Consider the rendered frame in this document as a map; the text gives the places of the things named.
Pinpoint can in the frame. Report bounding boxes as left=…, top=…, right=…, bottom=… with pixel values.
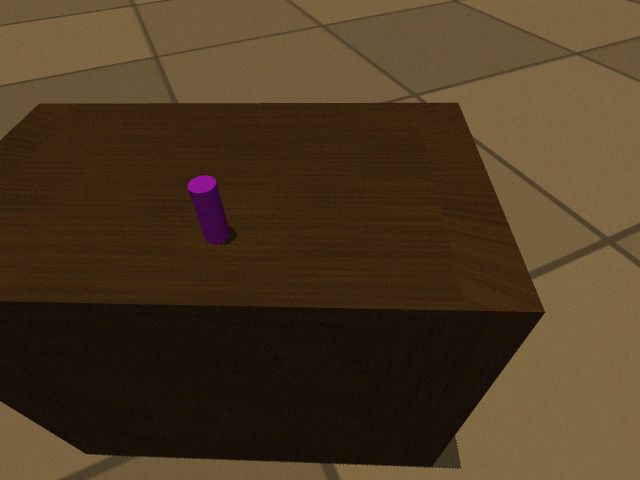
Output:
left=188, top=175, right=230, bottom=244

